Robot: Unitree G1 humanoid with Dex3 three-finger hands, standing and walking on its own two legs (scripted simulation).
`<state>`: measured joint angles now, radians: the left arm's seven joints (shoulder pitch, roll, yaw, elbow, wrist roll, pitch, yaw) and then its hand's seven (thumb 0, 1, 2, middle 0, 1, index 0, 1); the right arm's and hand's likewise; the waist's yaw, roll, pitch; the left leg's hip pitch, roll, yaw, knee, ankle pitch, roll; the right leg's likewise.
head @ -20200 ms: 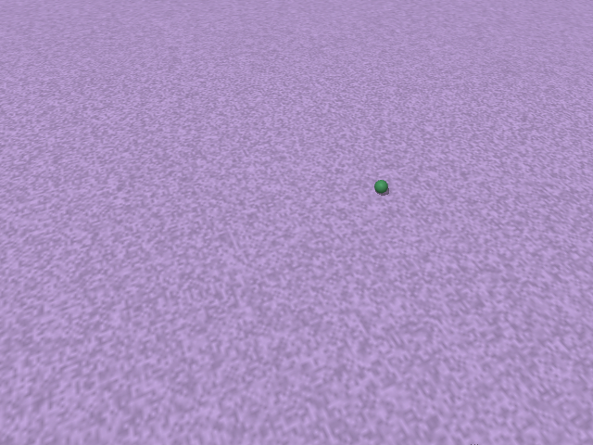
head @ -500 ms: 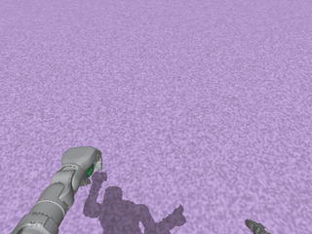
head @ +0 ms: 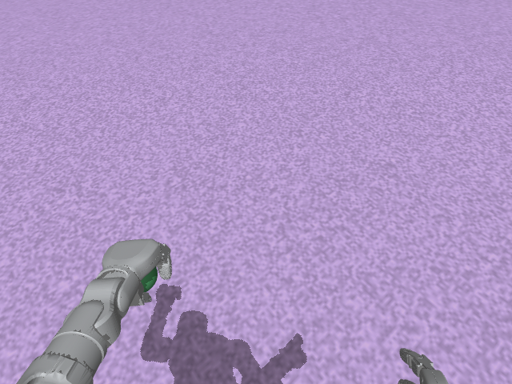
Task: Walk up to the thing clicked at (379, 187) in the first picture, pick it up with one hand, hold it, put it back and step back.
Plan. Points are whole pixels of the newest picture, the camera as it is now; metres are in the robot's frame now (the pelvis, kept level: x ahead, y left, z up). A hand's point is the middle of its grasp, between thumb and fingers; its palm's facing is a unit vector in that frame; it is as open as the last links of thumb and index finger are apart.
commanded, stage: hold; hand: left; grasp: from above
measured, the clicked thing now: (139, 275) +0.32 +0.23 -0.05
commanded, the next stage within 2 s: crouch in 0.74 s
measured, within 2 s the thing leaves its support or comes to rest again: neither
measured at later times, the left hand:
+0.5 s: hand (141, 282) +0.30 +0.22 -0.03, palm faces -0.44 -0.06 -0.89, open 7.3 cm
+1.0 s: hand (142, 280) +0.30 +0.22 -0.03, palm faces -0.44 -0.06 -0.90, open 7.4 cm
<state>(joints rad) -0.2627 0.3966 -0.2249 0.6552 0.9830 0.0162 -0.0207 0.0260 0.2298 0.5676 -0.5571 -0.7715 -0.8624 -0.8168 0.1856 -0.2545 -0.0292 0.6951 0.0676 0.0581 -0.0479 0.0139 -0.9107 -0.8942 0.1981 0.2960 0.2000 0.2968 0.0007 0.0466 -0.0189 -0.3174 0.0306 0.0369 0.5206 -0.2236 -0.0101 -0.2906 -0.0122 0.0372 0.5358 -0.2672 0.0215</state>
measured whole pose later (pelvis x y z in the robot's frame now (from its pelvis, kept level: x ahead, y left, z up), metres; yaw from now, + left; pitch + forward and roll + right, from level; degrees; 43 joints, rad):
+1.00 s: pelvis +0.01 +0.00 +0.00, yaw +0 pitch +1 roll +0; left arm -0.24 0.39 -0.22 0.63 0.99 0.00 -0.02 0.02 0.22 0.57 -0.56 -0.79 -0.81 -0.81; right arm 0.17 -0.25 -0.03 0.69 0.07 0.08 -0.06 0.01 -0.91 -0.89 0.20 0.30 0.20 0.30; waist 0.01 0.05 -0.02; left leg -0.28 0.03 0.04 0.48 -0.22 -0.01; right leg -0.26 -0.01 0.04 0.50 -0.26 0.02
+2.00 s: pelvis -0.06 +0.01 -0.30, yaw -2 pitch +37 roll -6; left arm -0.76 0.52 0.01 1.26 1.22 -0.12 0.39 -0.04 0.24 0.51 -0.62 -0.65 -0.92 -0.69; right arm 0.16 -0.22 -0.04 0.76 -0.08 -0.06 0.04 0.01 -0.90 -0.89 0.20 0.30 0.20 0.30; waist -0.15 0.03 -0.20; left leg -1.99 0.03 -0.08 1.96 -0.62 0.00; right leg -1.88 0.01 -0.02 1.92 -0.69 0.05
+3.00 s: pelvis -0.07 +0.00 -0.43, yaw -6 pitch +33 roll -7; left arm -0.91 0.71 0.10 1.45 1.26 -0.21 0.41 -0.07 0.27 0.44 -0.65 -0.57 -0.95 -0.61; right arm 0.12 -0.25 0.04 0.78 -0.14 -0.06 0.12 0.01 -0.91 -0.90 0.20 0.30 0.20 0.30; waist -0.20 -0.02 -0.07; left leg -2.31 0.04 -0.16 2.37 -0.65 -0.02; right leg -2.20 0.06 -0.06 2.32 -0.71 0.05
